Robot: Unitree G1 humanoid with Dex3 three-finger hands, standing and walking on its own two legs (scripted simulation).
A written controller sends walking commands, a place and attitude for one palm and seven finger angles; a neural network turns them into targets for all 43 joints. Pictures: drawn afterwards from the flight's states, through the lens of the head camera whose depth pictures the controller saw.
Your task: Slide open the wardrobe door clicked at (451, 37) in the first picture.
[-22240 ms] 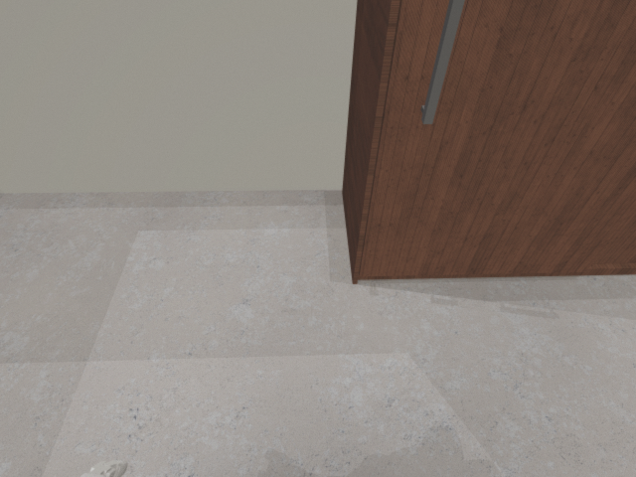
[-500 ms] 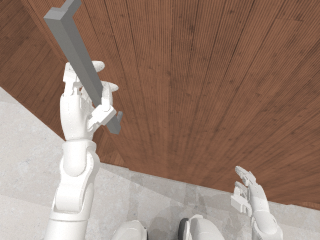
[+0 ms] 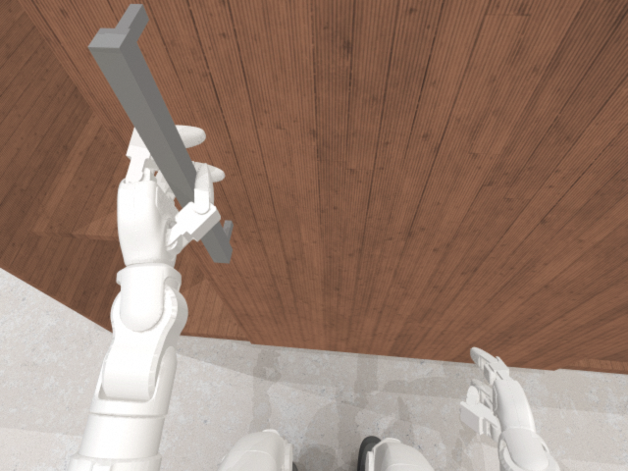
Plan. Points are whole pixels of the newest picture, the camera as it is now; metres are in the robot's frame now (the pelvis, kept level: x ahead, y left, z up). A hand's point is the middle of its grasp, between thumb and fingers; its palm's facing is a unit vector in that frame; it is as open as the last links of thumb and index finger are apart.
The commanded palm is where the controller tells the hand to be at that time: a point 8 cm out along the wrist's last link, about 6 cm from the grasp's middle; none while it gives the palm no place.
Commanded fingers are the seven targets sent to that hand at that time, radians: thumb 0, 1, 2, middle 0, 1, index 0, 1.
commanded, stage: step sideways, sliding the door along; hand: left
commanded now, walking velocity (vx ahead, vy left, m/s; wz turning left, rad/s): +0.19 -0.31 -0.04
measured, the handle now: (191, 170) +0.39 +0.17 +0.15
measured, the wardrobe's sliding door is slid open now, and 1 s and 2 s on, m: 0.44 0.58 0.58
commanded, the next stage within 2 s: stop walking and hold the door there in 1.14 s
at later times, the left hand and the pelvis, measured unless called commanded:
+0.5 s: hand (348, 210) +0.35 +0.00 +0.15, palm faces +0.30 -0.95 -0.05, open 6.3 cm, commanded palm +0.32 -0.03 +0.14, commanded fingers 0.00 0.90 0.90 -0.45 -1.40 -0.45 -1.40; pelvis -0.03 -0.18 -0.01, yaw +1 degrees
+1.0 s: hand (362, 204) +0.36 -0.02 +0.15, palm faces +0.60 -0.79 -0.10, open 7.0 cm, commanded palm +0.31 -0.06 +0.14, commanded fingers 0.00 0.90 0.90 -0.45 -1.40 -0.45 -1.40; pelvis +0.01 -0.33 -0.01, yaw +2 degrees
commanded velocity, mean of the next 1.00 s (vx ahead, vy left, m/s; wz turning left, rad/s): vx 0.00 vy -0.30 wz -0.04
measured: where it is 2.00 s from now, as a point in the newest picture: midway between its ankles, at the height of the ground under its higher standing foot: outside the picture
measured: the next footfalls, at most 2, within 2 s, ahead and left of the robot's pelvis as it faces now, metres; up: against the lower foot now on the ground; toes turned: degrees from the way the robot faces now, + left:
left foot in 0.04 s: +0.03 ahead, +0.09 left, +0.00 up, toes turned +9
right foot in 0.40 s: +0.02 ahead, -0.33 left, +0.00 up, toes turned -6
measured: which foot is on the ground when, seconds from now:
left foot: up 0.00-0.02, down 0.04-0.40, up 0.42-0.56, down 0.58-0.94, up 0.96-1.00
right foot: down 0.00-0.04, up 0.06-0.38, down 0.40-0.56, up 0.58-0.92, down 0.94-1.00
